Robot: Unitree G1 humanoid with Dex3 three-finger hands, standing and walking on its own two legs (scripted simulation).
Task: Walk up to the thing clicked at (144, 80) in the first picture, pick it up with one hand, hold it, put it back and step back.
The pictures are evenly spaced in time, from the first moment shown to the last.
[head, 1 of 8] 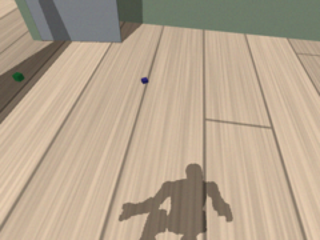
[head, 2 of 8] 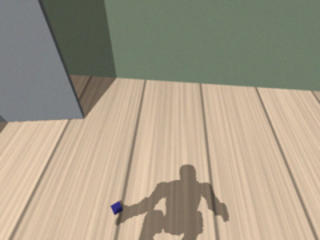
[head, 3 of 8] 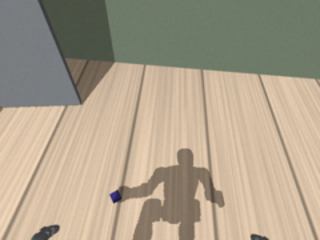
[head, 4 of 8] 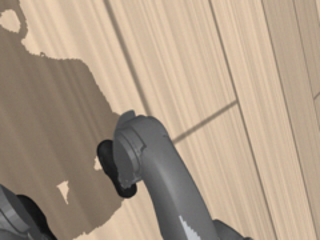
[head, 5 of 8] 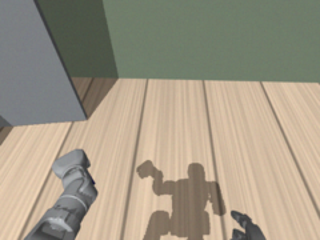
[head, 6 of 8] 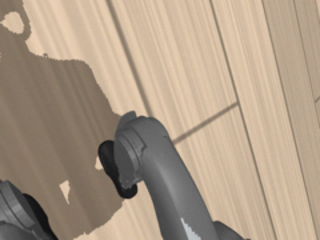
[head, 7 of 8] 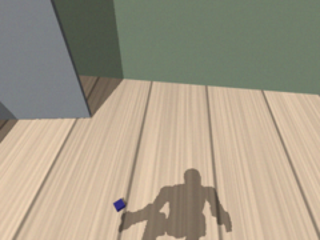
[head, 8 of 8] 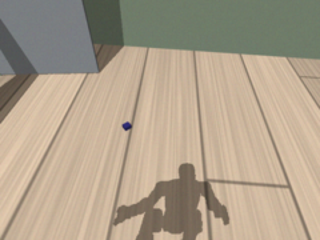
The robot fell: no
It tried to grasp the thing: yes
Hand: left
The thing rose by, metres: 0.66
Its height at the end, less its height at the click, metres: +0.00
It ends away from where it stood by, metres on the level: 0.01
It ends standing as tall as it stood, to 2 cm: yes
